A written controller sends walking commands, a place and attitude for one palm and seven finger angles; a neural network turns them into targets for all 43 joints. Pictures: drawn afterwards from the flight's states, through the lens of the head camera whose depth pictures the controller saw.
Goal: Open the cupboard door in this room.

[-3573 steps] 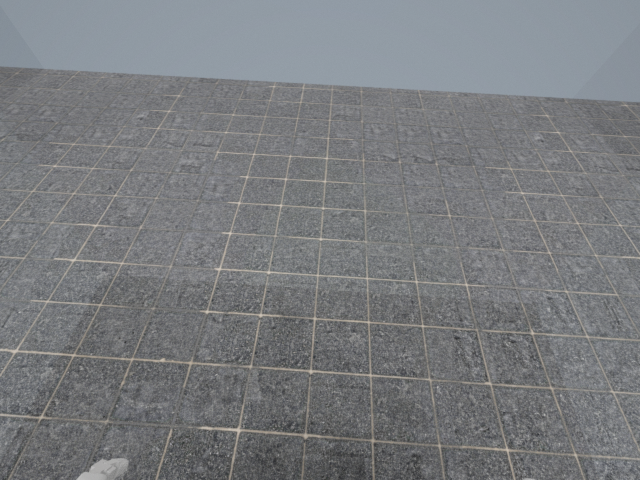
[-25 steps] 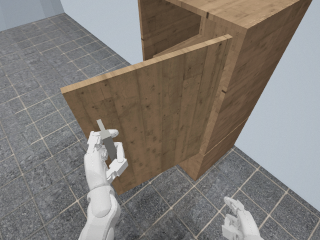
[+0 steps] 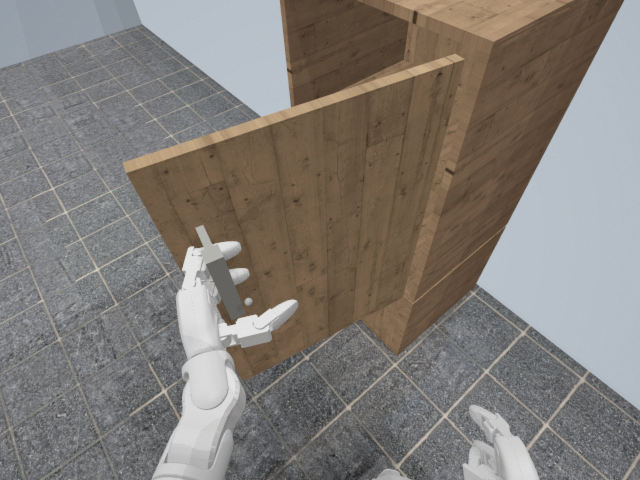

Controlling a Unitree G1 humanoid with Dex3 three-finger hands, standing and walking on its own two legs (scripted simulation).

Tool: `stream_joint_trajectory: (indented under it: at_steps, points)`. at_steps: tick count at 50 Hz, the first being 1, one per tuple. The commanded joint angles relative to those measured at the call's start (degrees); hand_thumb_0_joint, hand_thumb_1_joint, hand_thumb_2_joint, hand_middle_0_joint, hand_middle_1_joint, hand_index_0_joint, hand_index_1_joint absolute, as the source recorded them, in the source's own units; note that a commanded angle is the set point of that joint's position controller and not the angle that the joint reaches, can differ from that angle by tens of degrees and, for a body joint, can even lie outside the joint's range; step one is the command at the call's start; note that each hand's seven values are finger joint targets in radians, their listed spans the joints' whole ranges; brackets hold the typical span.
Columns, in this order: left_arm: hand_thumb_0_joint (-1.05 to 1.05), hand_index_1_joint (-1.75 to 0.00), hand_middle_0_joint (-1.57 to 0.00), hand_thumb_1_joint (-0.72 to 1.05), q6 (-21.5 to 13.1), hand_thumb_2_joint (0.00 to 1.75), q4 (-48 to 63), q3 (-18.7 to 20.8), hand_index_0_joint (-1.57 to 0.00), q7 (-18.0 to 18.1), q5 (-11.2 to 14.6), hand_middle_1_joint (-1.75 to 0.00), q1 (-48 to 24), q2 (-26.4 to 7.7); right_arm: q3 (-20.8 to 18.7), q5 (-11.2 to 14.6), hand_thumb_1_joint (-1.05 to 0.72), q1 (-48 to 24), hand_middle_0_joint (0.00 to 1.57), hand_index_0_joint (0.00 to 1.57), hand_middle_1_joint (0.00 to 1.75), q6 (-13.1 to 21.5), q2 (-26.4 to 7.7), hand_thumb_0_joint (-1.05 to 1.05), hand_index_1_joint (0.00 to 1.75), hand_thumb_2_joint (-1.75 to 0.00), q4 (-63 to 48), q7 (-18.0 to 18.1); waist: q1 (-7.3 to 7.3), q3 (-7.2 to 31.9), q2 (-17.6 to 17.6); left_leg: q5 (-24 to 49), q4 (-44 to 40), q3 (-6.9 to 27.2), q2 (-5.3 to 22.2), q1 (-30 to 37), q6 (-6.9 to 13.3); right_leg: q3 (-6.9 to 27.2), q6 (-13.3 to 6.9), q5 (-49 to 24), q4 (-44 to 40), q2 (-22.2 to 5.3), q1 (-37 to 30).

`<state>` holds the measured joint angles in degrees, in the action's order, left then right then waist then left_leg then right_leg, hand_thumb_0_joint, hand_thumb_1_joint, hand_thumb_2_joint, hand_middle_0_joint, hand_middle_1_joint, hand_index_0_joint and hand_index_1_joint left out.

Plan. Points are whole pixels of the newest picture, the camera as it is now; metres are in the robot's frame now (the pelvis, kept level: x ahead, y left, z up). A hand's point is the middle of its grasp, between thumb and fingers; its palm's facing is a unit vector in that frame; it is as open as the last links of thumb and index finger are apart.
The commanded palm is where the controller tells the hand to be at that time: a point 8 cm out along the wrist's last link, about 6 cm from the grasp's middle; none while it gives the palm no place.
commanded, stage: open thumb and fingers to let go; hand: left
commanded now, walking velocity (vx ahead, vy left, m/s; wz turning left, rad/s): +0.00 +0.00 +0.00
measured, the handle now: (219, 273) +0.35 +0.15 +0.06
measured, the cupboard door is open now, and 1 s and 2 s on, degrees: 79 83 83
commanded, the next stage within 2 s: slide the hand sideways off the handle in 0.38 s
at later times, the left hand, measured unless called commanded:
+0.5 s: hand (245, 303) +0.31 +0.11 +0.06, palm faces +0.30 -0.95 -0.01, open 14.3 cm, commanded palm +0.27 +0.15 +0.06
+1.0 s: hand (237, 346) +0.26 +0.11 +0.06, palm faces -0.16 -0.99 -0.02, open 16.2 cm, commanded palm +0.24 +0.18 +0.06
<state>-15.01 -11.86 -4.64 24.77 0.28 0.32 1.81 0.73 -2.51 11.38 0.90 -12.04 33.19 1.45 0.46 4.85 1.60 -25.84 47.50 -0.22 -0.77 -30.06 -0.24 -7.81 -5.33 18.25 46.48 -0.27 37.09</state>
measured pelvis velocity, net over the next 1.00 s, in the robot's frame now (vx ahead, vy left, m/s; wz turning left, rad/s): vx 0.00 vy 0.05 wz -0.03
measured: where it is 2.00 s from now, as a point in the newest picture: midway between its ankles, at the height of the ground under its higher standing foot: outside the picture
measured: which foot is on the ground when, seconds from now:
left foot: down 0.00-1.00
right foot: down 0.00-1.00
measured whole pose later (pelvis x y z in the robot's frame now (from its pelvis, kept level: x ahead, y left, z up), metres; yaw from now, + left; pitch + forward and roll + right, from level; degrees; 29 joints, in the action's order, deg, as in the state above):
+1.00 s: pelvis +0.00 +0.05 -0.01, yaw -2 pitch +8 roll +0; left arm -13.6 0.6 -10.8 0.2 2.4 11.0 -5.1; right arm 2.9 0.1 14.1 5.6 -12.3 26.6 -0.6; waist 0.7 4.4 0.7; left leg -28.2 51.0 -3.0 -2.5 -30.5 3.5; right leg -4.8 -1.6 19.0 49.2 -1.8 37.8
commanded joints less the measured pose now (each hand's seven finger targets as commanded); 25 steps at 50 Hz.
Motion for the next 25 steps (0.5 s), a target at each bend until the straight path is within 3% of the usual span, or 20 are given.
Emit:
stream_joint_trajectory:
  at_steps: [1, 6, 12, 15, 18, 21, 24, 25]
  points:
    - [0.00, -1.15, -0.29, -0.50, -4.67, 0.30, 12.54, -2.04, -0.29, -0.05, -1.63, -1.15, -14.19, 0.37, -1.67, -0.13, -0.90, -4.74, 0.20, 0.20, 0.30, 2.97, -4.57, 0.00, 0.30, -0.90, -8.60, 0.21, -0.92, 12.94, -5.43, 5.99, -5.18, 0.73, -1.01, -6.15, 1.19, 12.32, 4.26, 0.03, -10.52, -3.64, -18.37]
    - [0.00, -0.90, -0.25, -0.50, -4.74, 0.30, 11.01, -2.84, -0.25, 0.90, -2.21, -0.90, -18.27, 1.01, -1.46, -0.27, -0.90, -4.75, 0.20, 0.20, 0.30, 3.28, -4.63, 0.00, 0.30, -0.90, -8.46, 0.22, -1.54, 12.39, -6.11, 5.04, -5.63, 1.12, -0.90, -5.85, 1.29, 10.78, 4.09, 1.80, -9.87, -3.07, -16.44]
    - [0.00, -0.60, -0.20, -0.50, -4.35, 0.30, 10.10, -1.92, -0.20, 1.89, -2.74, -0.60, -16.32, 0.98, -1.59, -0.40, -0.90, -4.12, 0.20, 0.20, 0.30, 3.01, -4.65, 0.00, 0.30, -0.90, -8.63, -0.06, -0.32, 14.75, -4.51, 8.06, -6.48, 1.21, -0.73, -4.51, 1.04, 8.35, 3.40, -3.44, -7.53, -2.07, -17.22]
    - [0.00, -0.45, -0.18, -0.50, -4.31, 0.30, 10.90, -4.22, -0.18, 2.15, -2.63, -0.45, -16.96, 3.33, -1.48, -0.47, -0.90, -4.21, 0.20, 0.20, 0.30, 3.07, -4.62, 0.00, 0.30, -0.90, -8.79, -0.49, -0.79, 13.87, -3.51, 8.53, -6.44, 1.28, -0.54, -3.99, 0.87, 7.20, 3.38, -4.17, -6.64, -1.79, -15.43]
    - [0.00, -0.30, -0.15, -0.50, -4.27, 0.30, 10.08, -5.25, -0.15, 2.80, -2.79, -0.30, -18.59, 4.49, -1.40, -0.42, -0.90, -4.55, 0.20, 0.20, 0.30, 3.11, -4.76, 0.00, 0.30, -0.90, -8.67, -0.61, -1.53, 11.74, -5.31, 7.40, -6.71, 2.05, -0.22, -3.96, 0.77, 6.17, 3.34, -1.87, -6.45, -1.43, -13.01]
    - [0.00, -0.30, -0.15, -0.50, -4.39, 0.30, 11.01, -6.34, -0.15, 3.52, -3.26, -0.30, -17.52, 5.78, -1.67, -0.48, -0.90, -4.32, 0.20, 0.20, 0.30, 3.24, -4.77, 0.00, 0.30, -0.90, -8.94, -0.92, -0.94, 13.85, -4.61, 8.67, -6.65, 2.25, -0.12, -3.08, 0.49, 5.61, 3.03, -2.88, -5.33, -1.11, -13.01]
    - [0.00, -0.30, -0.15, -0.50, -3.98, 0.30, 11.61, -8.38, -0.15, 4.03, -3.61, -0.30, -18.53, 7.63, -1.68, -0.54, -0.90, -4.03, 0.20, 0.20, 0.30, 3.41, -4.72, 0.00, 0.30, -0.90, -8.80, -1.15, -1.42, 14.00, -4.22, 9.78, -6.35, 2.46, 0.01, -2.44, 0.25, 5.01, 3.03, -3.96, -4.56, -0.96, -11.92]
    - [0.00, -0.30, -0.15, -0.50, -5.32, 0.30, 10.78, -17.79, -0.15, -7.30, -9.81, -0.30, -17.38, 1.45, -1.56, -0.48, -0.90, -0.32, 0.20, 0.20, 0.30, 3.95, -6.76, 0.00, 0.30, -0.90, -7.23, -1.21, -5.45, 12.83, -6.74, 10.23, -5.15, 2.22, 0.47, -1.35, 1.20, 6.52, 2.96, -8.09, -3.94, -1.38, -10.90]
